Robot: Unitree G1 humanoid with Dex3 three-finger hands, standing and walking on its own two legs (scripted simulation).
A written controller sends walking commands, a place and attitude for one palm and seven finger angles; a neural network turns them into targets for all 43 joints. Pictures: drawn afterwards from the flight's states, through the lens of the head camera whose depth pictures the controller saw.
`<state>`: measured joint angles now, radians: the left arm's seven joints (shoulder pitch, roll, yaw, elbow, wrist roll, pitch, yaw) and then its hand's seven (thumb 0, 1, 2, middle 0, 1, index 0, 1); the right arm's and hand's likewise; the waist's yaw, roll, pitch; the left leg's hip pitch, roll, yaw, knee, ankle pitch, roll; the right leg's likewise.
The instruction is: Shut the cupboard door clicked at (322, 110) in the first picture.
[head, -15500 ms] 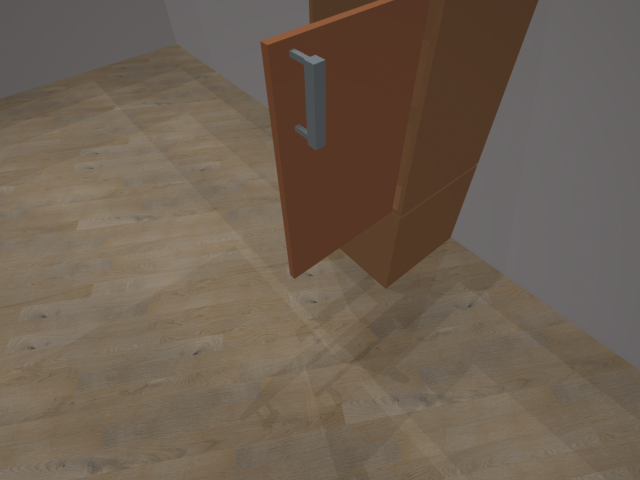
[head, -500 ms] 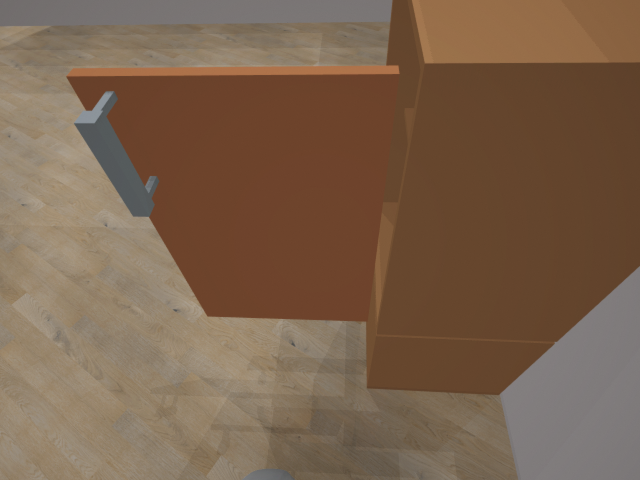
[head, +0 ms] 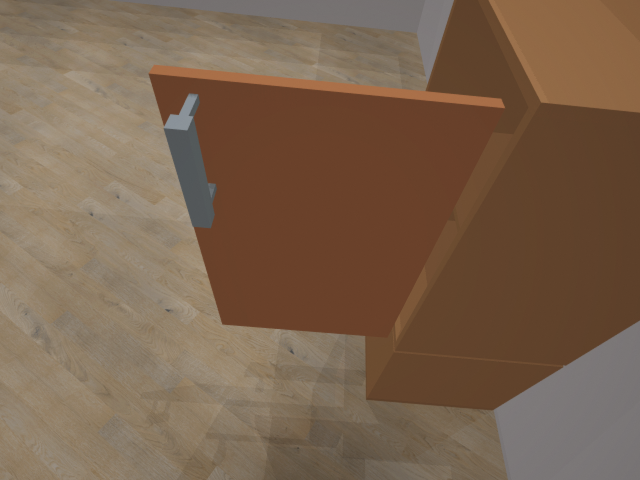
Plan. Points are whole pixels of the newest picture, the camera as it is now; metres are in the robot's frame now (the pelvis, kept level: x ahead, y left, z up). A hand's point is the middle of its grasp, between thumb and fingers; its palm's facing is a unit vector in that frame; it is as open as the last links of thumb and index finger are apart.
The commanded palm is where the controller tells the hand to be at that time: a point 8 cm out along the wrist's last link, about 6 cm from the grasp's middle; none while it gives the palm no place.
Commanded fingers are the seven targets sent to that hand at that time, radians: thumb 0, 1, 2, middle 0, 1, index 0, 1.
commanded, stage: come to a stop and stand still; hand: left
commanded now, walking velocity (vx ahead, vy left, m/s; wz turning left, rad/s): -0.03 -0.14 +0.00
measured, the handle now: (197, 164) +0.42 +0.19 +0.16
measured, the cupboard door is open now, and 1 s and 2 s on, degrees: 90 90 90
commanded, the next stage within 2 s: look again from close up in 0.64 s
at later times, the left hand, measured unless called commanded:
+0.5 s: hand out of the picture -0.01 +0.12 -0.18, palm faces +0.02 -0.98 -0.19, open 7.3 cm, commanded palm none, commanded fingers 0.00 0.90 0.90 -0.20 -0.30 -0.20 -0.30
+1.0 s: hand out of the picture -0.05 +0.13 -0.17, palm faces +0.00 -0.98 -0.20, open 7.4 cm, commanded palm none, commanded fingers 0.00 0.90 0.90 -0.20 -0.30 -0.20 -0.30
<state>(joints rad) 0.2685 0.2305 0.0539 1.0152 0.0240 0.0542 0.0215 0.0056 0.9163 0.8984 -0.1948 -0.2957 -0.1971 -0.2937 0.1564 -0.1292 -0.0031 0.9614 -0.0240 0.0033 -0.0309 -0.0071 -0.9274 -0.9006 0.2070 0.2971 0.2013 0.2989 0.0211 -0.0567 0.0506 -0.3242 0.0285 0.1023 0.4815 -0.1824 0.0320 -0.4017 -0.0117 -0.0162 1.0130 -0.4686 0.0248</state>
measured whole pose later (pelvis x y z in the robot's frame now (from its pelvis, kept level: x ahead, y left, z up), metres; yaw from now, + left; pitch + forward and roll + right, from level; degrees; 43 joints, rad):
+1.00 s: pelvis -0.04 -0.04 +0.00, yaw -1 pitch -1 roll +0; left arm 0.33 0.12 -0.02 1.11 0.01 -0.02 0.04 0.01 0.91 0.90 -0.20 -0.30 -0.20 -0.29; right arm 0.31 -0.16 0.01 1.07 -0.02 -0.01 -0.02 0.02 -0.94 -0.90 0.20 0.30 0.20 0.30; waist -0.01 0.04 0.00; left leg -0.21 0.01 0.05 0.51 -0.28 0.01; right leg -0.18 0.02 -0.06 0.48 -0.29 -0.04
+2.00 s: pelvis -0.09 -0.05 -0.07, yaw +2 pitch +8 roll -2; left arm 0.37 0.23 0.08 -0.19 -0.28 -0.39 -0.30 0.02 0.91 0.90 -0.62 -0.77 -0.63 -0.76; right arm 0.17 -0.20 0.06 0.52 0.04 -0.24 -0.06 0.01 -0.90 -0.90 0.21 0.30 0.20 0.30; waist 0.05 0.06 -0.09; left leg -0.75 0.02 -0.04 1.07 -0.46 0.00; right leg -0.67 0.02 -0.15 1.01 -0.49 -0.06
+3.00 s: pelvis -0.06 -0.02 +0.00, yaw +1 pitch -2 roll -1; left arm 0.15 0.29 0.27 -0.30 -0.33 0.21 -0.22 0.02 0.91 0.90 -1.30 -1.49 -1.30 -1.49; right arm 0.22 -0.24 0.09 0.61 0.08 -0.21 -0.07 0.01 -0.90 -0.90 0.21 0.30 0.20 0.30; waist 0.06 0.06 -0.04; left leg -0.23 -0.02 0.02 0.56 -0.29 0.04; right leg -0.18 -0.01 -0.08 0.52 -0.30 -0.01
